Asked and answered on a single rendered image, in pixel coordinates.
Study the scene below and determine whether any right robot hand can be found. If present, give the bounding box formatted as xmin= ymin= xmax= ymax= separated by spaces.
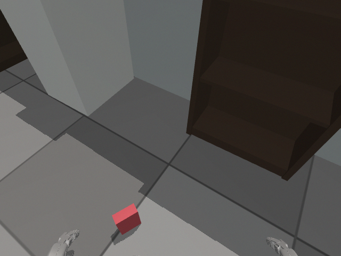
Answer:
xmin=266 ymin=237 xmax=298 ymax=256

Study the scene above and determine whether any left robot hand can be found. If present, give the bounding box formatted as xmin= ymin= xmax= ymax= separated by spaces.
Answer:
xmin=47 ymin=229 xmax=90 ymax=256

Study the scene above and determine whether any bookshelf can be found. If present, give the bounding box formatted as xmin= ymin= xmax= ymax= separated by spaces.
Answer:
xmin=186 ymin=0 xmax=341 ymax=181
xmin=0 ymin=10 xmax=27 ymax=72

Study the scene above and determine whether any carton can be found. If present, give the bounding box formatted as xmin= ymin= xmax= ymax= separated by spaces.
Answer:
xmin=112 ymin=203 xmax=141 ymax=235

